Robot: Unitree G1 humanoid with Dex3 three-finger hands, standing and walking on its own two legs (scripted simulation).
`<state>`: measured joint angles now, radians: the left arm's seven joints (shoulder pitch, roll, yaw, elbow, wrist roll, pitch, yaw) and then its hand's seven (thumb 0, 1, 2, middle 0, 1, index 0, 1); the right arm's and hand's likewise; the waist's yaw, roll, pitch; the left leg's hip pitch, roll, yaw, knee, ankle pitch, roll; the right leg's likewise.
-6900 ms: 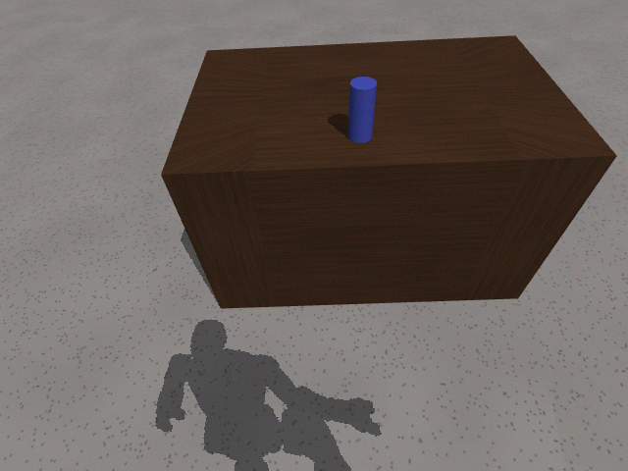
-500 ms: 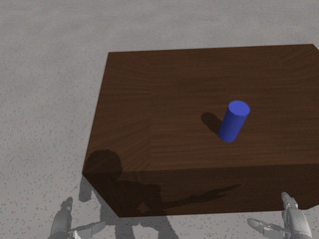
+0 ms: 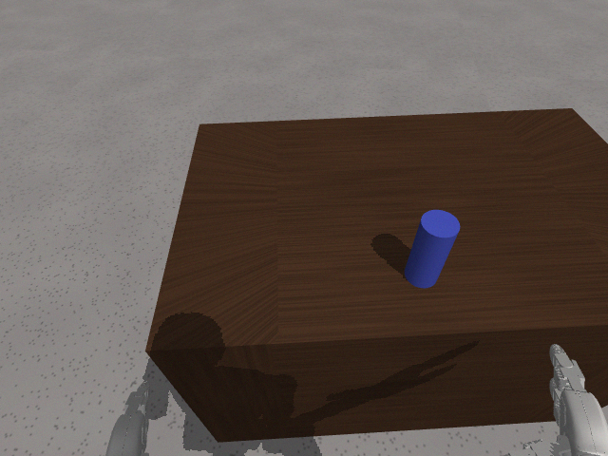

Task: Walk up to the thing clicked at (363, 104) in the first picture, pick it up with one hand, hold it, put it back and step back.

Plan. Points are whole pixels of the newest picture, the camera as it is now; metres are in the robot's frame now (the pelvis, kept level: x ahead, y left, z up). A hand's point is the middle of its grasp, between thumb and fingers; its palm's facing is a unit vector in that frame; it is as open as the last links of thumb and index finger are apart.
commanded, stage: rise first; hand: right
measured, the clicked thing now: (429, 251) +0.46 -0.19 -0.05
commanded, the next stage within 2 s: go down in 0.66 s
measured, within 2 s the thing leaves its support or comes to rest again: neither
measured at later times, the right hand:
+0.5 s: hand (540, 425) +0.16 -0.24 +0.00, palm faces +0.25 +0.91 -0.35, open 17.4 cm
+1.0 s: hand (557, 408) +0.17 -0.25 +0.03, palm faces +0.31 +0.90 -0.31, open 17.4 cm
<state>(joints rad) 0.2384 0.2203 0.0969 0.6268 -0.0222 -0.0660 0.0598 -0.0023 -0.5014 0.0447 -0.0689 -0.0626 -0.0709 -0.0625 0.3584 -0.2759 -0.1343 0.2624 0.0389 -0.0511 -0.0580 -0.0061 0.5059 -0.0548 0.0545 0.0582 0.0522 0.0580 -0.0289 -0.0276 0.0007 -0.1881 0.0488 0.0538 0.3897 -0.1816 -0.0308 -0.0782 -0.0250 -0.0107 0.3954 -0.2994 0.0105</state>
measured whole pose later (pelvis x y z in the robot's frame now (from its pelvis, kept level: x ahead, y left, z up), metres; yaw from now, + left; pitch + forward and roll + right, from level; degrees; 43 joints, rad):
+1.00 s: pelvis -0.02 +0.01 +0.00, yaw -1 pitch -2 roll +0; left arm 0.20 0.24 0.15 0.70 0.01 -0.11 0.05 -0.01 -0.53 0.05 -0.06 -0.05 -0.06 -0.06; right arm 0.38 -0.27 -0.27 0.12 0.06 -0.20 0.01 -0.01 0.51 -0.05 0.05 0.06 0.05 0.06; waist -0.02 -0.03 0.01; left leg -0.21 0.05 0.07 0.42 -0.18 -0.02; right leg -0.11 -0.03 0.01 0.43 -0.29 0.02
